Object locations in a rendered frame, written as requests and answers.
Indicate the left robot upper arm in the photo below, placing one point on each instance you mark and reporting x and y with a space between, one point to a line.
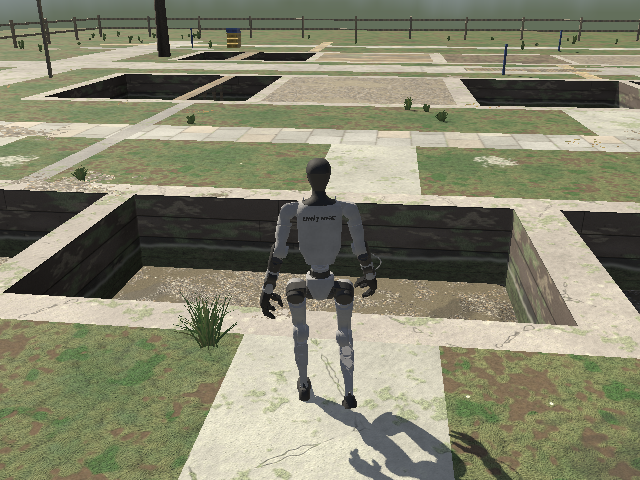
287 212

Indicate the right robot forearm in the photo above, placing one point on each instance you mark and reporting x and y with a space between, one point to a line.
367 264

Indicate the robot head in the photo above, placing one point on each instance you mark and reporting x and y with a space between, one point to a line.
318 173

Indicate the right robot upper arm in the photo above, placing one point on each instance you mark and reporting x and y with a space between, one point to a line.
350 211

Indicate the robot right thigh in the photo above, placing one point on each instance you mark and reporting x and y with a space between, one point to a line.
343 297

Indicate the right robot hand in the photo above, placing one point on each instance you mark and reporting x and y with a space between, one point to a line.
363 282

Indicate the left robot forearm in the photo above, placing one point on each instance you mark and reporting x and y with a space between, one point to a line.
272 273

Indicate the left robot hand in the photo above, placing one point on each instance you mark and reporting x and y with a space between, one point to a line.
265 304

